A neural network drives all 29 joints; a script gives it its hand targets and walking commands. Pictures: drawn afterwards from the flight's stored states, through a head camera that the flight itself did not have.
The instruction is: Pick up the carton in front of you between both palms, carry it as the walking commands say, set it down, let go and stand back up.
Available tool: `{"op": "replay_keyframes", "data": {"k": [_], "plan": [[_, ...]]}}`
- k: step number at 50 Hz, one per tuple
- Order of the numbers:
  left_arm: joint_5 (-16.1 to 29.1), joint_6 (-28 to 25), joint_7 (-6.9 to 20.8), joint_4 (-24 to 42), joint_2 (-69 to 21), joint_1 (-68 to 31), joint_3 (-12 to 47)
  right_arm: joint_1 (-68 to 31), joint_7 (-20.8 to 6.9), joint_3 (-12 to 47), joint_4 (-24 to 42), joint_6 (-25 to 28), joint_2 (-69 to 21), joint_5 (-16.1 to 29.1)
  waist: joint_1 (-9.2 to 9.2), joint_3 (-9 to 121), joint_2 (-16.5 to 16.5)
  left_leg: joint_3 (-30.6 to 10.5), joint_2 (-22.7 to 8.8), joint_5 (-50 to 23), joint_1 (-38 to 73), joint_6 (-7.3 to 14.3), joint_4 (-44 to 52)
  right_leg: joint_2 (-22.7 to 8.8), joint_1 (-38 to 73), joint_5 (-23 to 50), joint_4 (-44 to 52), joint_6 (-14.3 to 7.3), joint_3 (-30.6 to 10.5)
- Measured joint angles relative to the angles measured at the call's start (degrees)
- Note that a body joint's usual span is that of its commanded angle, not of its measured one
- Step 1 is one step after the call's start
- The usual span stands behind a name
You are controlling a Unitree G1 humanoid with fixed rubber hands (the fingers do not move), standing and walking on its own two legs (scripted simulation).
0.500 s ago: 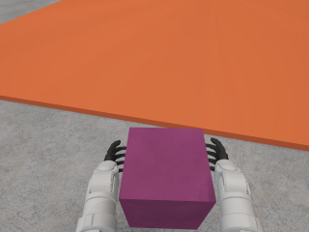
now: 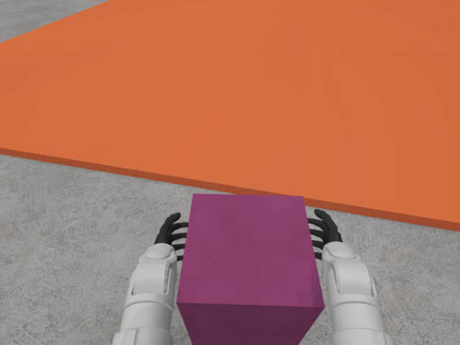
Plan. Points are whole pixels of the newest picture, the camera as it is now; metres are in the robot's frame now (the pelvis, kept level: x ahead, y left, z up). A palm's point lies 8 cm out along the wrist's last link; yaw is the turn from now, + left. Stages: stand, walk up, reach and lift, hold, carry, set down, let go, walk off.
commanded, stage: reach and lift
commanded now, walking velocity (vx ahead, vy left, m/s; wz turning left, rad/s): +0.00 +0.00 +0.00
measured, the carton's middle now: (245, 273) +0.29 +0.00 -0.05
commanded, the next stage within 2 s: hold in 0.20 s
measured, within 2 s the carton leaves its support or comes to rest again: neither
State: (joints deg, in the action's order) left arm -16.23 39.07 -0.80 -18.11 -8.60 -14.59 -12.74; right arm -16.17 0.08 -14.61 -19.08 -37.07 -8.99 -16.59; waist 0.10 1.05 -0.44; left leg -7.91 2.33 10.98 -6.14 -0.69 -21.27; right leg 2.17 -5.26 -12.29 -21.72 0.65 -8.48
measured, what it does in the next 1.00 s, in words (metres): stands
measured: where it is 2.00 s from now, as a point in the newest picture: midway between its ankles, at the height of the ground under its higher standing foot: (251, 293)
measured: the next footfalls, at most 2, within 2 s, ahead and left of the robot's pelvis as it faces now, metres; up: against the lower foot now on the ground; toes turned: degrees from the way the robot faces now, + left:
left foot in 1.12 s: +0.16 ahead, +0.09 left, +0.00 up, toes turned +8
right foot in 1.46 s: +0.44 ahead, -0.15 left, +0.00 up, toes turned -14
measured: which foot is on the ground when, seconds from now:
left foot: down 0.00-0.86, up 0.88-1.00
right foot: down 0.00-1.00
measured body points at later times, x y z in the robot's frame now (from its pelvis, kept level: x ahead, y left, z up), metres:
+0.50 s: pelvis -0.01 +0.00 +0.00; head -0.06 +0.00 +0.45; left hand +0.29 +0.15 +0.04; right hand +0.30 -0.15 +0.05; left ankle +0.01 +0.13 -0.75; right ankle +0.00 -0.13 -0.75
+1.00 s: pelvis +0.04 -0.02 +0.00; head +0.01 -0.02 +0.45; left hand +0.34 +0.13 +0.08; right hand +0.34 -0.18 +0.08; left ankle +0.03 +0.11 -0.71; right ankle +0.00 -0.13 -0.75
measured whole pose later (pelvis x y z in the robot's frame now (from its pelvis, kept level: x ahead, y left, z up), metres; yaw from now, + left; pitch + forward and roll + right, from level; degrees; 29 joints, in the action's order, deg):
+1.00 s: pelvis +0.04 -0.02 +0.00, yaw +0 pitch +4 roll +1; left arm -8.5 54.4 -4.1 5.0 -8.0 -11.3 -6.8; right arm -11.3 3.3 -9.3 6.8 -53.6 -7.9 -8.7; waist 0.3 9.2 -0.6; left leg 4.3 -1.8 24.5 -23.1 -0.8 -41.5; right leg -1.2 -11.7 -16.3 -23.9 -1.1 1.0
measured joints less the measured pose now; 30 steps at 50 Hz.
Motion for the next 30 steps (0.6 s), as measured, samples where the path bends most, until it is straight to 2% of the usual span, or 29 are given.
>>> {"op": "replay_keyframes", "data": {"k": [11, 18, 30], "plan": [[0.25, 1.82, 0.01, 1.66, 0.12, 0.53, 0.69, 0.48, 0.07, 0.81, 1.62, -1.84, 0.12, 0.34, -0.11, -0.11, 0.05, 0.07, -0.21, -0.24, 1.44, -0.06, 0.83, 0.04, 1.43, 0.30, 0.86, -0.13, 0.14], [1.06, 4.13, -0.20, 4.72, 0.22, 0.96, 1.68, 1.01, 0.18, 1.68, 4.92, -4.24, 0.25, 1.14, 0.10, 0.05, 0.09, 0.07, -0.28, -0.80, 3.00, -0.04, 1.89, -0.06, 3.06, 0.92, 2.05, -0.11, 0.23], [-0.65, 5.27, 0.57, 2.58, -0.41, -1.74, -0.49, -1.61, -0.60, -0.67, 2.63, -5.09, -0.42, -0.73, 0.03, -1.02, 0.01, 0.45, -0.21, -0.79, 2.95, 0.02, 0.73, -0.05, 2.93, 0.94, 0.85, 0.02, 0.23]]}}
